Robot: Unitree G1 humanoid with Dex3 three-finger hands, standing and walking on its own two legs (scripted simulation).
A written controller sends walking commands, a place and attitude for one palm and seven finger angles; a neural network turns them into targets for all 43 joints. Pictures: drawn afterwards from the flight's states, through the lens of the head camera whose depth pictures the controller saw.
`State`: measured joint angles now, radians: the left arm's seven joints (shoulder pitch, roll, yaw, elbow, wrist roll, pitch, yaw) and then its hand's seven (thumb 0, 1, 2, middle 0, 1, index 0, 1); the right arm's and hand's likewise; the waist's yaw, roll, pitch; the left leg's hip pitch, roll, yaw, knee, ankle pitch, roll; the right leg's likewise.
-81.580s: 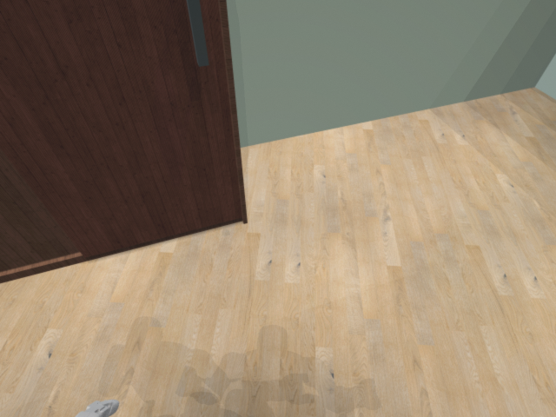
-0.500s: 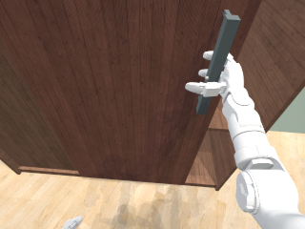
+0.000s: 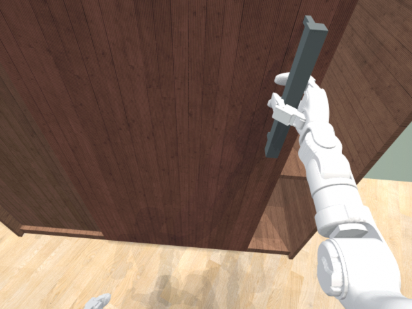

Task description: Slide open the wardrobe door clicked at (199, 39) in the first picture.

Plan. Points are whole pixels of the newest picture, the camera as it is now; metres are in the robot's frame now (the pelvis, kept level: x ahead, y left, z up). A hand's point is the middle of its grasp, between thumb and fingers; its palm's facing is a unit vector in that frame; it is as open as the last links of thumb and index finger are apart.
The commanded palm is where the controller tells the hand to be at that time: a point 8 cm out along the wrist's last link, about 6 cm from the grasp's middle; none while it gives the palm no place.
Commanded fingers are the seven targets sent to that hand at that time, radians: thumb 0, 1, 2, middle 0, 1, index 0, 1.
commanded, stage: grip the handle and tug to test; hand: right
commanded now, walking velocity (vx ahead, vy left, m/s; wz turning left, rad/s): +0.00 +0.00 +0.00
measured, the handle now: (287, 96) +0.49 -0.11 +0.19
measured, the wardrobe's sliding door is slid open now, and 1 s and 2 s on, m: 0.22 0.22 0.23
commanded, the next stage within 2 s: tug the door sideways, standing still in 0.64 s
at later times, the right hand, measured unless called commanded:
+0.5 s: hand (279, 108) +0.45 -0.09 +0.19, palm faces -0.01 +1.00 +0.00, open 5.9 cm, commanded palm +0.40 -0.13 +0.19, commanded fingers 0.00 -0.90 -0.90 0.45 1.40 0.45 1.40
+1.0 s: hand (279, 108) +0.45 -0.09 +0.19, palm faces +0.00 +1.00 -0.02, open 6.0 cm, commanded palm +0.43 -0.12 +0.19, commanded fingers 0.00 -0.90 -0.90 0.45 1.40 0.45 1.40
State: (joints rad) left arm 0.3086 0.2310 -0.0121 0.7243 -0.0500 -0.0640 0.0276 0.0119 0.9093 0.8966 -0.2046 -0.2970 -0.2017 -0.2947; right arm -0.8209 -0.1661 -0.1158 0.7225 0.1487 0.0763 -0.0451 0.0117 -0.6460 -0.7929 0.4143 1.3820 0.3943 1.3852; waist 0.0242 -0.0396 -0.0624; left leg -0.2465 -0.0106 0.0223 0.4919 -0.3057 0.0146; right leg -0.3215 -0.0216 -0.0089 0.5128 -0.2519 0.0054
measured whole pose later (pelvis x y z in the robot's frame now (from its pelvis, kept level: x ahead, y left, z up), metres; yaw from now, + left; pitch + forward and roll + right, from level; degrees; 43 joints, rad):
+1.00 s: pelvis +0.06 +0.01 +0.01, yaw -1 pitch +3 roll +0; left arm 0.18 0.24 -0.02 0.66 -0.03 0.04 0.05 0.01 0.91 0.90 -0.20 -0.30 -0.20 -0.29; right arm -0.52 -0.11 -0.06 0.19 0.15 0.34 -0.03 0.01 -0.63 -0.81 0.43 1.40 0.39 1.40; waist -0.04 -0.05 -0.07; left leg -0.11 -0.01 0.06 0.44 -0.32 0.02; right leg -0.19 -0.02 0.01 0.45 -0.28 0.01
